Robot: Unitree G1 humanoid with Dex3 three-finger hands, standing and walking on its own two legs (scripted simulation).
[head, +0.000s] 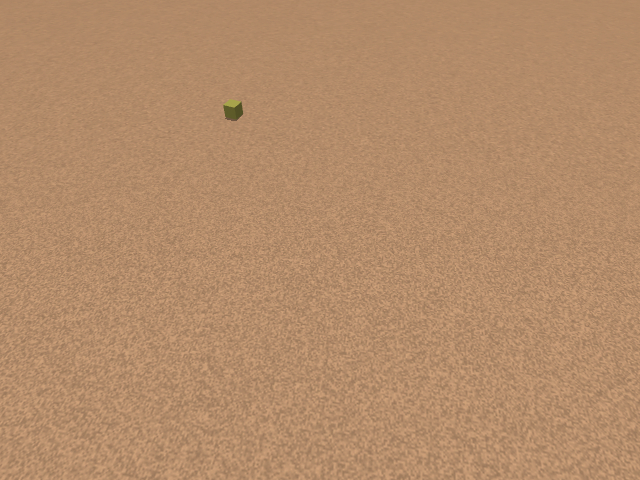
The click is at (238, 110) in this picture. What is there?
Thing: cube
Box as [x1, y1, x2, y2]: [223, 99, 242, 119]
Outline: 230,99 223,105 225,116 236,119 242,113 241,102
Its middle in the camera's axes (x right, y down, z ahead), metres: -0.52 -0.77 +2.35
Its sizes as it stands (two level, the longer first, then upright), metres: 0.078 0.078 0.078
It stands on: the floor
